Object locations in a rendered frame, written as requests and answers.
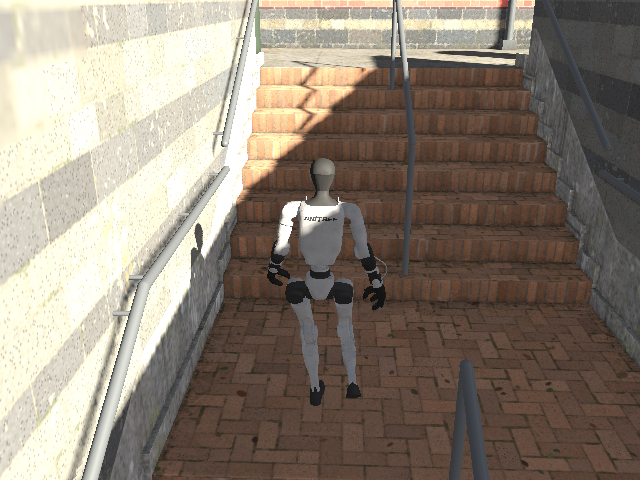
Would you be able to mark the left robot upper arm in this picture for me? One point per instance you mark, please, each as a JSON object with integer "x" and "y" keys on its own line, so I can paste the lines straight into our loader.
{"x": 289, "y": 211}

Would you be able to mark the left robot forearm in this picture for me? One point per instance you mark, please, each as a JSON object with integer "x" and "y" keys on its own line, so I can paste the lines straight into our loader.
{"x": 275, "y": 260}

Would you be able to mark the robot torso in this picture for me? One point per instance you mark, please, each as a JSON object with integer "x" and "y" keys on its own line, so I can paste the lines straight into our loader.
{"x": 320, "y": 239}

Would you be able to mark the left robot hand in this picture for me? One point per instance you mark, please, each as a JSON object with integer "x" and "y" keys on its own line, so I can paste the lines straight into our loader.
{"x": 273, "y": 280}

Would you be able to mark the robot head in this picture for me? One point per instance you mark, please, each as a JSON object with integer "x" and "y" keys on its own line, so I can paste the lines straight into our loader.
{"x": 322, "y": 173}

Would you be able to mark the right robot upper arm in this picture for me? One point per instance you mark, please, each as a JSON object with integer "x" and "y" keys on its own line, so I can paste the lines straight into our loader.
{"x": 353, "y": 212}

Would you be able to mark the right robot hand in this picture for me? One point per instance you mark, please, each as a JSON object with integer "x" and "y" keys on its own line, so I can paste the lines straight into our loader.
{"x": 380, "y": 295}

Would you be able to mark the right robot forearm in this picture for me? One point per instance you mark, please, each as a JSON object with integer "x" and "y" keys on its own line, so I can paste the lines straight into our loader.
{"x": 371, "y": 269}

